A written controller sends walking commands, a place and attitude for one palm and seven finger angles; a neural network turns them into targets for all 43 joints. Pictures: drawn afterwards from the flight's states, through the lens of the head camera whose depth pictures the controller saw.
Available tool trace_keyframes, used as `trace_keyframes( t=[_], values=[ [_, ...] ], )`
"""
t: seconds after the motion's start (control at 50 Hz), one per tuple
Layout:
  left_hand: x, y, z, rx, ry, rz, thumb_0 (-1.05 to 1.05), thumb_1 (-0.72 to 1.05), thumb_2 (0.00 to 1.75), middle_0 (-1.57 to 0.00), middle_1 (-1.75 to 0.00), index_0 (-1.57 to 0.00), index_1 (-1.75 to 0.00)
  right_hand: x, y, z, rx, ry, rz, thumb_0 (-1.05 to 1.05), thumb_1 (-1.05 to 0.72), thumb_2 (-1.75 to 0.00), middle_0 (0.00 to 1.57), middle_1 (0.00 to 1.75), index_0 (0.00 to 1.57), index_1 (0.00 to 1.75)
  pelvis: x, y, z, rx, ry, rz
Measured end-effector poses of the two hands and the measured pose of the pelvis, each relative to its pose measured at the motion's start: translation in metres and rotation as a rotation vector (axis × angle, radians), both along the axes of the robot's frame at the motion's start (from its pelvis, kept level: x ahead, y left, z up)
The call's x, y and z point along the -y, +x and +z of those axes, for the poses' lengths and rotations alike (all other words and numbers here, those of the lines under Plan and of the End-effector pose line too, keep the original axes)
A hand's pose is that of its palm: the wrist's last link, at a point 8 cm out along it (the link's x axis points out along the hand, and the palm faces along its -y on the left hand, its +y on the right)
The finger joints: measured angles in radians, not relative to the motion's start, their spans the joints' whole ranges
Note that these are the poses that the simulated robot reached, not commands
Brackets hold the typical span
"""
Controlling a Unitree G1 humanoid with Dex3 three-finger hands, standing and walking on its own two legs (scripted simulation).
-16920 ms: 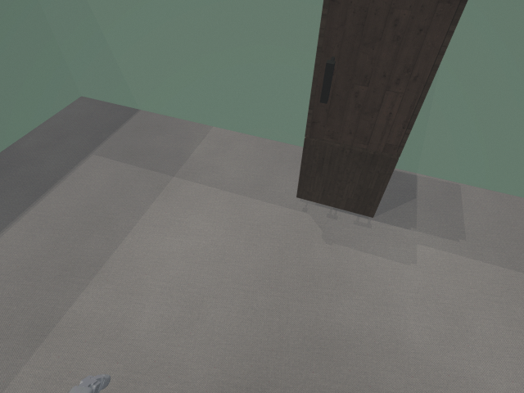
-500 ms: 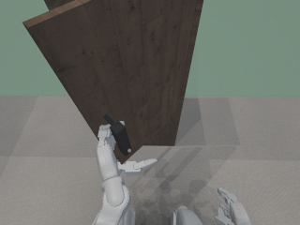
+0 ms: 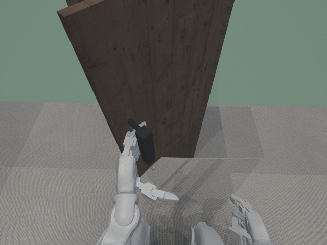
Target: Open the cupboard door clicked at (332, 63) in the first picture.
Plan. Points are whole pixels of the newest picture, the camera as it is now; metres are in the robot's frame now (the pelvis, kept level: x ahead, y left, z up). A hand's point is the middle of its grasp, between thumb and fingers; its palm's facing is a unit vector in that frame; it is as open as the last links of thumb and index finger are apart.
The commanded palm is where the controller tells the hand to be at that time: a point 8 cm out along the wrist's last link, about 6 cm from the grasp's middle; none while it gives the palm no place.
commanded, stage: slide the hand sideways off the handle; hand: left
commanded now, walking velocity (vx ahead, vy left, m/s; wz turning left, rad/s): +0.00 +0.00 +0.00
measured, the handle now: (141, 142) +0.36 +0.08 +0.03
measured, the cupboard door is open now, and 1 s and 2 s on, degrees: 47 51 51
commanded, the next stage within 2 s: draw the hand back to the body in 1.08 s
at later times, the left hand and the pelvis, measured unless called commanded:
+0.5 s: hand (151, 184) +0.25 +0.04 +0.04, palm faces -0.08 -1.00 +0.01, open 16.2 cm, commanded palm +0.22 +0.11 +0.03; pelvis +0.00 +0.01 -0.01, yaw -1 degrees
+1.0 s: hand (130, 199) +0.22 +0.08 +0.03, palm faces -0.03 -1.00 -0.02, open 15.9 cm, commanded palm +0.18 +0.16 +0.03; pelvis +0.02 -0.01 -0.02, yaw -1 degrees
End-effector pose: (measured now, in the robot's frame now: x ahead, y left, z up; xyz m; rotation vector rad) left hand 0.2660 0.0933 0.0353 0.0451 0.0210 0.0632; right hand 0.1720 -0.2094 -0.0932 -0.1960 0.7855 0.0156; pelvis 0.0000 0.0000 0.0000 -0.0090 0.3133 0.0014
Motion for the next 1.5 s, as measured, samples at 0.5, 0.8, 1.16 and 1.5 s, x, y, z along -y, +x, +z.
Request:
trace_keyframes(
  t=[0.5, 0.8, 1.16, 1.5],
  values=[
    [-0.004, -0.032, 0.004, 0.013, -0.051, -0.142, -0.01, -0.5, 0.3, -0.17, -0.32, -0.18, -0.31, 0.0, -0.007, 0.001, 0.004, 0.011, -0.054, 0.01, -0.9, -0.9, 0.2, 0.3, 0.2, 0.3, -0.008, 0.0, -0.007, 0.004, 0.009, -0.029],
    [-0.025, -0.055, 0.003, -0.028, -0.036, -0.106, -0.01, -0.5, 0.3, -0.2, -0.33, -0.21, -0.33, 0.014, 0.022, 0.004, 0.047, 0.0, -0.051, 0.01, -0.9, -0.9, 0.2, 0.3, 0.2, 0.3, 0.006, 0.014, -0.009, -0.016, 0.017, -0.025],
    [-0.073, -0.082, 0.002, -0.038, -0.026, -0.032, -0.01, -0.5, 0.3, -0.16, -0.31, -0.18, -0.31, 0.029, 0.026, -0.007, 0.059, -0.034, -0.081, 0.01, -0.9, -0.9, 0.2, 0.3, 0.2, 0.3, 0.012, 0.012, -0.019, -0.034, 0.008, -0.009],
    [-0.111, -0.082, 0.069, -0.003, -0.018, -0.043, -0.01, -0.5, 0.3, -0.15, -0.3, -0.15, -0.3, 0.001, 0.005, 0.039, 0.096, -0.013, -0.149, 0.01, -0.9, -0.9, 0.2, 0.3, 0.2, 0.3, -0.011, 0.012, 0.015, 0.064, -0.02, -0.014]
  ],
)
